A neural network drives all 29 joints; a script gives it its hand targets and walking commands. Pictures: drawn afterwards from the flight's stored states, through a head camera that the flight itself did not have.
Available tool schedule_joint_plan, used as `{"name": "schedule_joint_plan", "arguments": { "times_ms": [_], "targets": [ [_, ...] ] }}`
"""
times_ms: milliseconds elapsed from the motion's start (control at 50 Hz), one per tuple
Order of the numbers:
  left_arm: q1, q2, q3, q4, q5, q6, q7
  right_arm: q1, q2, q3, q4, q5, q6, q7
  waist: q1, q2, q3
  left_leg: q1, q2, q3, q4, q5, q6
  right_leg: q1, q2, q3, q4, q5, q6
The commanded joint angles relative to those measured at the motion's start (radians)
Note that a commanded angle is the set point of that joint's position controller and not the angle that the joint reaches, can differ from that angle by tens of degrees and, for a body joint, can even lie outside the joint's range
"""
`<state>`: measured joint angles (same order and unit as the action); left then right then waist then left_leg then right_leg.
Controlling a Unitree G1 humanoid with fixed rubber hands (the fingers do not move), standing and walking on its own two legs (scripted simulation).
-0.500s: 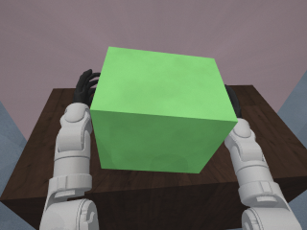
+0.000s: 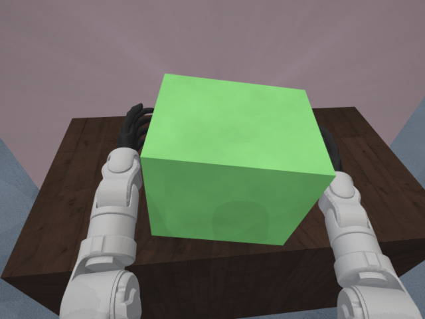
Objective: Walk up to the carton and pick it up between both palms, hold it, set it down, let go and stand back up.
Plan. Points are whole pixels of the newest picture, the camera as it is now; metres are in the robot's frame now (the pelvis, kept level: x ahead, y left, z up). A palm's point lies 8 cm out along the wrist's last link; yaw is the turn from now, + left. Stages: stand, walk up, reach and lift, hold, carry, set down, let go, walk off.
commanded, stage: set down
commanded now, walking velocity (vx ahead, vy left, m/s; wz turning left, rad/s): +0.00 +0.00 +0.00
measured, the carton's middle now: (226, 163) +0.42 -0.02 +0.08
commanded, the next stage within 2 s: none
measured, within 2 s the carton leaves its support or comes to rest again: rests again in 1.90 s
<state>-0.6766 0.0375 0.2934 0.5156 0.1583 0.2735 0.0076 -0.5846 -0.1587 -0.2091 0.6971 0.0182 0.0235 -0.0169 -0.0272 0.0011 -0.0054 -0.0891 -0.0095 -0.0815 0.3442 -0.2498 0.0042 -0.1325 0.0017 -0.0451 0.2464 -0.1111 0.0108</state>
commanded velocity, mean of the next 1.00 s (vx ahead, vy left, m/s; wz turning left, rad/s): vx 0.00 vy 0.00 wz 0.00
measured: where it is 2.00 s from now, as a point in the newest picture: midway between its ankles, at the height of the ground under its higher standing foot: outside the picture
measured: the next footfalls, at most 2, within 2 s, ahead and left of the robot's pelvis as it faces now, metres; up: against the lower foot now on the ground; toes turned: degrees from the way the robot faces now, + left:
none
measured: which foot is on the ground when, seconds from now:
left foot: down 0.00-1.00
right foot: down 0.00-1.00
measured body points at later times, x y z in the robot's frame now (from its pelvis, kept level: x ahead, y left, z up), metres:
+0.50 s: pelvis +0.00 +0.00 +0.00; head +0.02 +0.01 +0.45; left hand +0.43 +0.17 +0.12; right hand +0.40 -0.21 +0.09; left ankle -0.04 +0.11 -0.75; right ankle +0.01 -0.13 -0.75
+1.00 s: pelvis +0.01 +0.00 +0.00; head +0.07 +0.00 +0.45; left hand +0.45 +0.18 +0.07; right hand +0.42 -0.20 +0.05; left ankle -0.04 +0.11 -0.75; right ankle +0.01 -0.13 -0.75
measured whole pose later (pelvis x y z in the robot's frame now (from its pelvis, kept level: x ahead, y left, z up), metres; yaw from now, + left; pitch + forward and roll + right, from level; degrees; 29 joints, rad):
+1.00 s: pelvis +0.01 +0.00 +0.00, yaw +0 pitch +8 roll -1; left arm -0.78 0.06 0.37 0.89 0.17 0.02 -0.01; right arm -0.65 -0.08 -0.45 0.87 -0.24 -0.12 0.03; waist 0.02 0.03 -0.04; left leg -0.24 -0.01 -0.08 0.35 -0.25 0.00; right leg -0.28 0.00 -0.05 0.25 -0.11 0.01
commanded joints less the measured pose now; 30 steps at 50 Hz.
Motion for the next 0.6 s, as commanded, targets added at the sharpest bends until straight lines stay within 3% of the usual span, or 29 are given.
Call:
{"name": "schedule_joint_plan", "arguments": {
  "times_ms": [0,40,120,180,240,280,380,440,520,580],
  "targets": [
    [-0.568,-0.478,-0.337,-0.042,-0.060,-0.050,-0.142,-0.811,0.471,0.313,-0.255,-0.025,-0.092,0.118,0.021,-0.036,-0.500,-0.098,-0.042,0.113,-0.032,0.451,-0.069,0.442,0.032,-0.043,0.077,0.413,0.025],
    [-0.588,-0.471,-0.327,-0.023,-0.067,-0.065,-0.153,-0.809,0.483,0.294,-0.235,-0.051,-0.094,0.114,0.010,-0.047,-0.515,-0.126,-0.049,0.111,-0.046,0.425,-0.064,0.470,0.022,-0.042,0.085,0.454,0.031],
    [-0.644,-0.460,-0.275,0.057,-0.040,-0.096,-0.157,-0.795,0.491,0.211,-0.137,-0.101,-0.103,0.121,0.000,-0.021,-0.468,-0.143,-0.047,0.123,-0.064,0.363,-0.070,0.434,0.020,-0.047,0.073,0.370,0.027],
    [-0.646,-0.465,-0.271,0.091,-0.038,-0.109,-0.168,-0.802,0.478,0.162,-0.146,-0.137,-0.124,0.112,-0.024,-0.024,-0.485,-0.112,-0.043,0.123,-0.057,0.379,-0.078,0.433,0.019,-0.058,0.066,0.382,0.031],
    [-0.675,-0.479,-0.256,0.117,-0.025,-0.132,-0.162,-0.837,0.482,0.140,-0.147,-0.157,-0.144,0.116,-0.009,0.004,-0.505,-0.104,-0.046,0.132,-0.062,0.376,-0.084,0.413,0.022,-0.062,0.064,0.348,0.026],
    [-0.686,-0.482,-0.265,0.107,-0.037,-0.151,-0.151,-0.824,0.480,0.133,-0.122,-0.164,-0.157,0.124,-0.012,0.005,-0.533,-0.074,-0.032,0.127,-0.032,0.479,-0.099,0.392,0.030,-0.075,0.073,0.391,0.021],
    [-0.684,-0.501,-0.285,0.143,-0.039,-0.176,-0.135,-0.832,0.456,0.114,-0.101,-0.187,-0.186,0.137,-0.013,0.031,-0.576,0.007,-0.017,0.127,0.002,0.586,-0.119,0.336,0.043,-0.087,0.062,0.361,0.013],
    [-0.680,-0.501,-0.272,0.158,-0.031,-0.186,-0.127,-0.824,0.457,0.105,-0.069,-0.190,-0.191,0.147,0.004,0.043,-0.558,0.007,-0.015,0.131,0.003,0.586,-0.124,0.309,0.044,-0.083,0.054,0.344,0.004],
    [-0.674,-0.474,-0.222,0.191,-0.008,-0.189,-0.120,-0.839,0.449,0.096,-0.054,-0.196,-0.197,0.162,0.032,0.000,-0.559,-0.044,-0.009,0.141,-0.007,0.542,-0.107,0.329,0.045,-0.083,0.066,0.336,0.007],
    [-0.672,-0.465,-0.205,0.207,-0.002,-0.190,-0.121,-0.842,0.463,0.090,-0.054,-0.193,-0.199,0.166,0.041,0.009,-0.549,-0.081,-0.009,0.144,-0.014,0.526,-0.099,0.359,0.031,-0.071,0.076,0.367,0.004]
  ]
}}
